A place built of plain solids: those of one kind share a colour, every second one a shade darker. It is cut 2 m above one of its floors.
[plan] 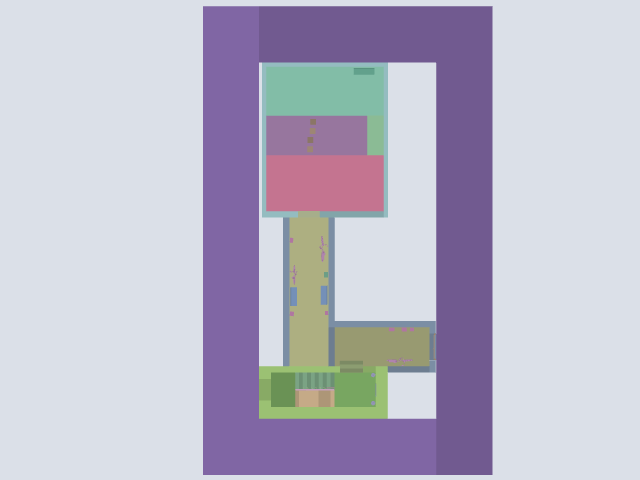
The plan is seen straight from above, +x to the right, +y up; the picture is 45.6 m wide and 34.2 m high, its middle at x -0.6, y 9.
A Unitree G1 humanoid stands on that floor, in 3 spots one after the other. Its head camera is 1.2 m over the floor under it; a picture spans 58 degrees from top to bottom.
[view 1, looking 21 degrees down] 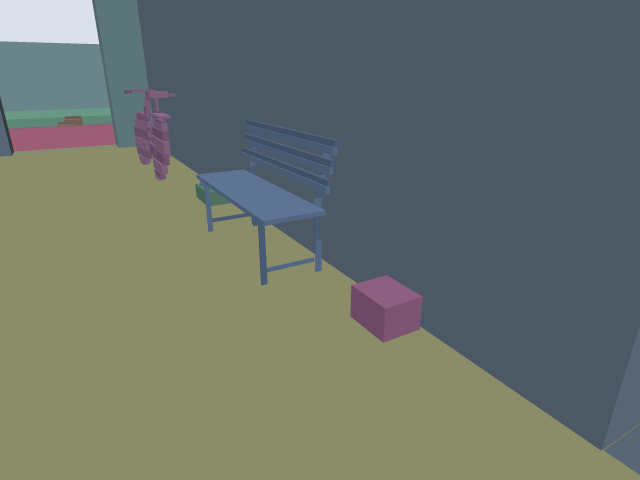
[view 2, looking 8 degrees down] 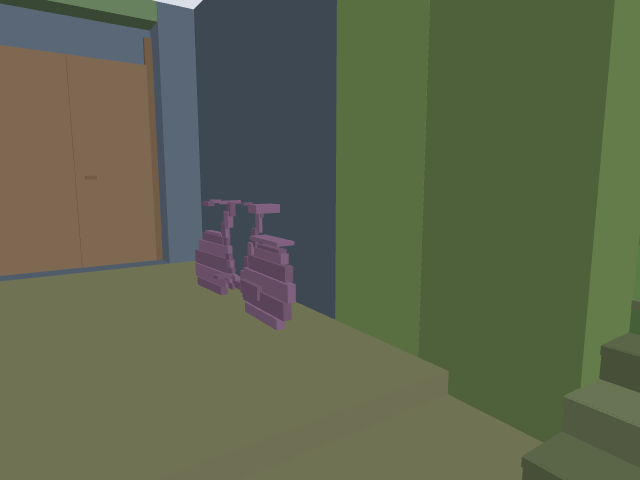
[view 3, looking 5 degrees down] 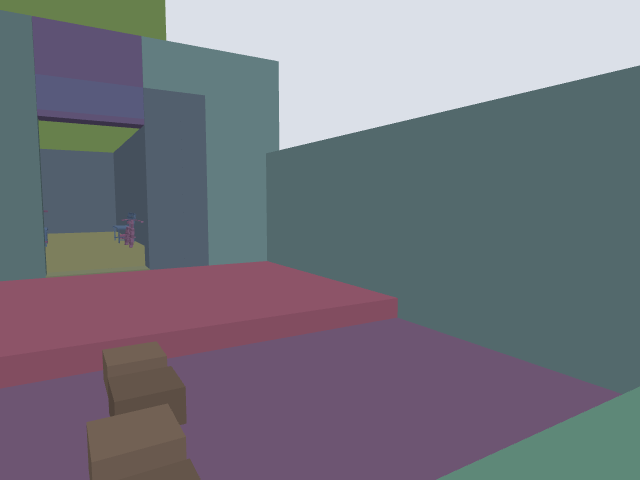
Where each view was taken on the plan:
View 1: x -1.39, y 2.29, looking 60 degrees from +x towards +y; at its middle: bench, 2.74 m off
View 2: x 1.64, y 1.88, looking -34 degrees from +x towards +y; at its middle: wall_arm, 3.40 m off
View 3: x -0.84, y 19.12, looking -121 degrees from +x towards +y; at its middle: wall_yard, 7.00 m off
